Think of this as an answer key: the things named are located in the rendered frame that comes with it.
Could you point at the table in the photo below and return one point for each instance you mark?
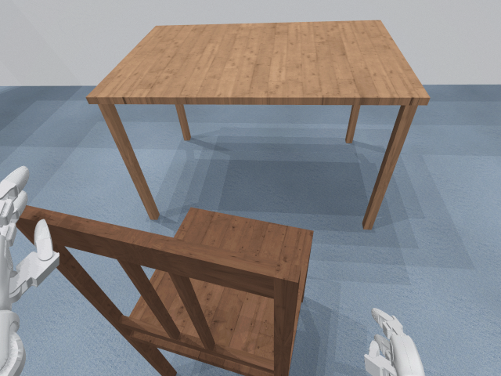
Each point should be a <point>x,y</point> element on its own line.
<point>298,63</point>

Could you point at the chair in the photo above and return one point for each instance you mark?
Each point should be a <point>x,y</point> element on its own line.
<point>226,290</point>

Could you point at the robot left hand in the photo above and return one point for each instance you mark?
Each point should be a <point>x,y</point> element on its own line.
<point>33,269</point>

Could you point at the robot left forearm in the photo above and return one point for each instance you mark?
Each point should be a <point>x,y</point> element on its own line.
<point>12,352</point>

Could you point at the robot right hand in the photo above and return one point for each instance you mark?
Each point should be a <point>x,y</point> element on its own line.
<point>401,355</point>

